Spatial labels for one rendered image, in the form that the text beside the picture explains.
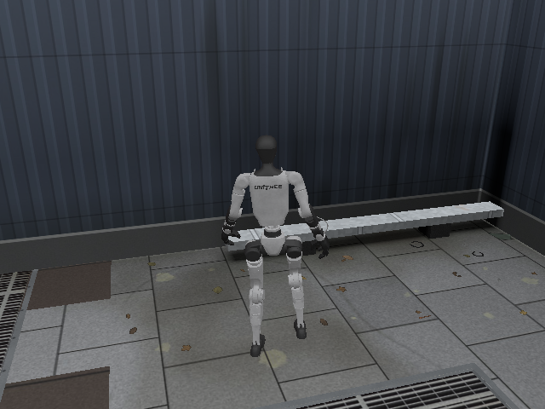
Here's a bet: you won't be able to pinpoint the right robot thigh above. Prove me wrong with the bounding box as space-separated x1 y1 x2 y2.
284 236 302 289

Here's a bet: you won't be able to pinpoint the robot left foot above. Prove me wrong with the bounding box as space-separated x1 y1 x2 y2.
250 334 266 357

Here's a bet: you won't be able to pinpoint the left robot forearm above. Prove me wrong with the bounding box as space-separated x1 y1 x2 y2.
222 205 238 234

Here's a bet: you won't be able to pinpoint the right robot forearm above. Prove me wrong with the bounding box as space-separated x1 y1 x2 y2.
305 205 325 241

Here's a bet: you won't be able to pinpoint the robot left upper arm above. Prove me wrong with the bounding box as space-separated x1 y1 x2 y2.
229 173 251 218

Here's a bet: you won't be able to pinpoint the left robot hand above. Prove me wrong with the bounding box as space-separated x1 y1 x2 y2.
221 230 241 245

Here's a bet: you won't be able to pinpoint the robot right upper arm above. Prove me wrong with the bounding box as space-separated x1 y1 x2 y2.
285 171 312 218

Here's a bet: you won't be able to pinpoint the right robot hand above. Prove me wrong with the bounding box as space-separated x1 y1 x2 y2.
311 235 330 259

